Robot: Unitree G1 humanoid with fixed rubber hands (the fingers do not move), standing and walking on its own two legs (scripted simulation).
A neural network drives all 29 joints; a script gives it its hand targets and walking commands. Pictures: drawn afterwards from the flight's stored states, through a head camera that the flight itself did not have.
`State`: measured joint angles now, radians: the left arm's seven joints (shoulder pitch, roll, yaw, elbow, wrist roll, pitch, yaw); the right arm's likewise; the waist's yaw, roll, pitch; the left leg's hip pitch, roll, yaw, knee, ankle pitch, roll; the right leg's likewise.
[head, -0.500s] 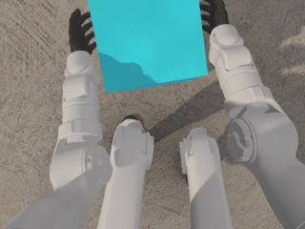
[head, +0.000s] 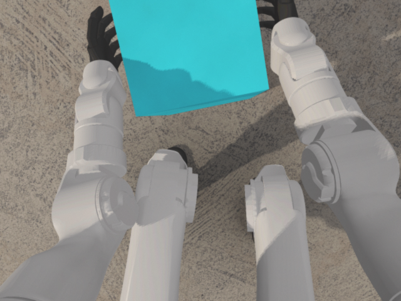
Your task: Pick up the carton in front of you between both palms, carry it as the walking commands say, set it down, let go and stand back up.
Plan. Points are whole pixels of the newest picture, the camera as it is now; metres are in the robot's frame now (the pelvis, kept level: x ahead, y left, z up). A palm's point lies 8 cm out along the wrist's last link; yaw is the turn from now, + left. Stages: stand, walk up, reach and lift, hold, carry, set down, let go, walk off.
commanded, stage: set down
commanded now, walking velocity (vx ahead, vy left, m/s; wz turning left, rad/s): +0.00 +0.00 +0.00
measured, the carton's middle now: (196, 55) +0.49 +0.09 -0.25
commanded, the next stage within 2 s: none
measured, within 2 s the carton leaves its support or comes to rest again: rests again in 0.20 s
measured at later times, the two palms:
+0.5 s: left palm (105, 62) +0.46 +0.24 -0.18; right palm (281, 29) +0.53 -0.05 -0.19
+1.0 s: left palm (88, 71) +0.44 +0.29 -0.20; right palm (302, 32) +0.54 -0.09 -0.21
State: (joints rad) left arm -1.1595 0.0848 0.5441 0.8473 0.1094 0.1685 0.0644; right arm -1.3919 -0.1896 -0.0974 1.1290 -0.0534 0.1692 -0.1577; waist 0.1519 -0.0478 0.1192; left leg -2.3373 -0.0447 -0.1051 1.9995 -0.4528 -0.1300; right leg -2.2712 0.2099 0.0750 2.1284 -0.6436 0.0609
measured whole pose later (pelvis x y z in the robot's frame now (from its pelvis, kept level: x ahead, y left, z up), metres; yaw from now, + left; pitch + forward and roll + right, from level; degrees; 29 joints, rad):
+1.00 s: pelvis -0.01 +0.01 -0.02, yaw +1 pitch +40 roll +3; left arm -1.27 0.32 0.33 1.18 -0.19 -0.06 0.07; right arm -1.44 -0.40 0.10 1.14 0.15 0.05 -0.07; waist 0.13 0.00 0.31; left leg -2.33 0.01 -0.03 2.05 -0.43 -0.06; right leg -2.26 0.10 0.07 2.19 -0.62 0.04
